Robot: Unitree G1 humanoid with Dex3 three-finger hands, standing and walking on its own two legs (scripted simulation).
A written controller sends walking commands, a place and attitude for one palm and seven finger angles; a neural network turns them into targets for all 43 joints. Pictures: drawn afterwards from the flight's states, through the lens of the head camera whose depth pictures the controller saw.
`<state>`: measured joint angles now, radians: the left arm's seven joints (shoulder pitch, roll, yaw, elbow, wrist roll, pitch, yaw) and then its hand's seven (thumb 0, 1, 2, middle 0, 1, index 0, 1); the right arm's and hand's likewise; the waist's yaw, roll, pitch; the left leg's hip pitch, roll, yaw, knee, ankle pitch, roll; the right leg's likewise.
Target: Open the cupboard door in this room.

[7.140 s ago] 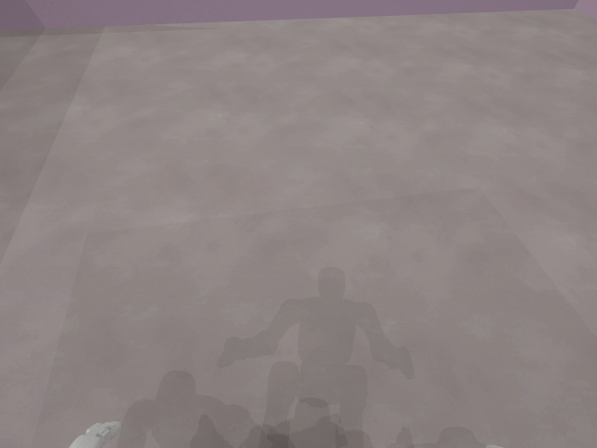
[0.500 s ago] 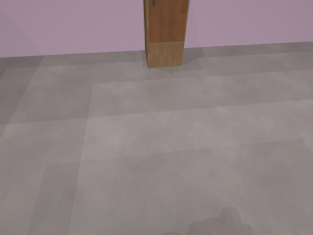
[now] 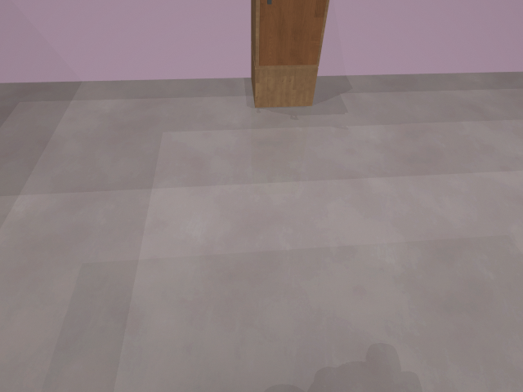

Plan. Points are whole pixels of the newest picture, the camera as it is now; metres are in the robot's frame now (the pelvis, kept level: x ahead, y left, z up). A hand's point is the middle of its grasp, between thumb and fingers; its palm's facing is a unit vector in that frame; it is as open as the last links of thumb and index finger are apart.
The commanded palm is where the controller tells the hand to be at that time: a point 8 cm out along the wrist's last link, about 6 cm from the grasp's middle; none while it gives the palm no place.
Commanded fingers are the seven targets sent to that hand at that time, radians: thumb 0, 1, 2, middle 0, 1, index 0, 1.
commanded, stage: turn or walk to find it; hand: left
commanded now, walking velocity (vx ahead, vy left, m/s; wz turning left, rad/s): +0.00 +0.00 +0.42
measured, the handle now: out of the picture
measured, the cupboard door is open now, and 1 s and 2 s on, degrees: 0 0 0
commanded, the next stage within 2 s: stand and wait in 1.48 s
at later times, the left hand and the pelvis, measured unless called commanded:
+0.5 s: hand out of the picture +0.05 +0.22 -0.17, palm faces +0.17 -0.96 -0.22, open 7.4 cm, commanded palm none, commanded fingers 0.00 0.90 0.90 -0.20 -0.30 -0.20 -0.30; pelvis +0.00 +0.01 +0.00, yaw +9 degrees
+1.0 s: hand out of the picture -0.03 +0.15 -0.15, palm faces +0.41 -0.87 -0.28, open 7.4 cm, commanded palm none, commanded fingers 0.00 0.90 0.90 -0.20 -0.30 -0.20 -0.30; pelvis +0.01 -0.05 +0.00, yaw +24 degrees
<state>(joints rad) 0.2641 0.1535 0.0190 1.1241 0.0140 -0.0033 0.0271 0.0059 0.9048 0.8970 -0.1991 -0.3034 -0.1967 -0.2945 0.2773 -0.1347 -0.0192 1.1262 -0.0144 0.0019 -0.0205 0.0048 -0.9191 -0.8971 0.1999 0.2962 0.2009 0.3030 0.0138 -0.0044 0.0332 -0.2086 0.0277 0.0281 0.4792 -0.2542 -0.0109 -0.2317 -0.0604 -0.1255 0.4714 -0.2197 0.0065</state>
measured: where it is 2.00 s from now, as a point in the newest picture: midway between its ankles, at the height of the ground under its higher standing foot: outside the picture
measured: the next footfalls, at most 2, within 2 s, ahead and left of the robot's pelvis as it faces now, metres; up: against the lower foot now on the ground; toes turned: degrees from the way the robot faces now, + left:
right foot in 0.68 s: +0.04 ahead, -0.13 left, +0.00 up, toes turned +14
left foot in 1.18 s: -0.03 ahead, +0.08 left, +0.00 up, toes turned +34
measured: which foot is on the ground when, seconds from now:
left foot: down 0.00-0.70, up 0.72-1.00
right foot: down 0.00-0.34, up 0.36-0.66, down 0.68-1.00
